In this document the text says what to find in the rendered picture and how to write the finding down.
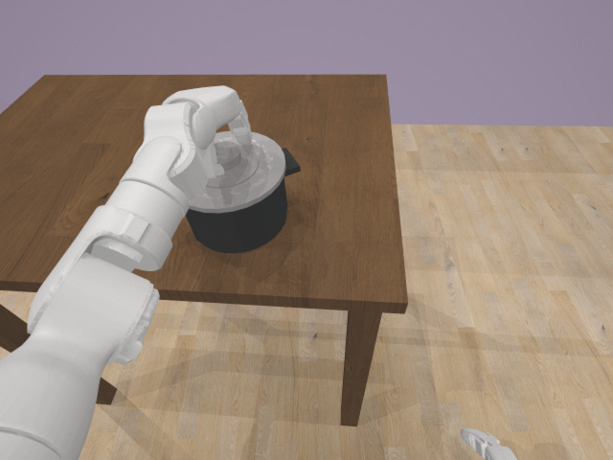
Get knob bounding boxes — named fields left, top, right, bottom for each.
left=214, top=141, right=241, bottom=171

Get robot left forearm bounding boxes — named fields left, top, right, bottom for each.
left=27, top=95, right=216, bottom=334

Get robot right hand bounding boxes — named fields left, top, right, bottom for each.
left=461, top=427, right=517, bottom=460

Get lid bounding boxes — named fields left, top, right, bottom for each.
left=189, top=131, right=286, bottom=214

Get robot left hand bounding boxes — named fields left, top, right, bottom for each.
left=162, top=85, right=252, bottom=179

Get pot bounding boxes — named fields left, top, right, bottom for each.
left=186, top=148, right=301, bottom=253

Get left robot upper arm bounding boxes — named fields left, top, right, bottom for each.
left=0, top=252, right=160, bottom=460

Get table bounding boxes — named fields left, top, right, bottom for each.
left=0, top=75, right=408, bottom=426

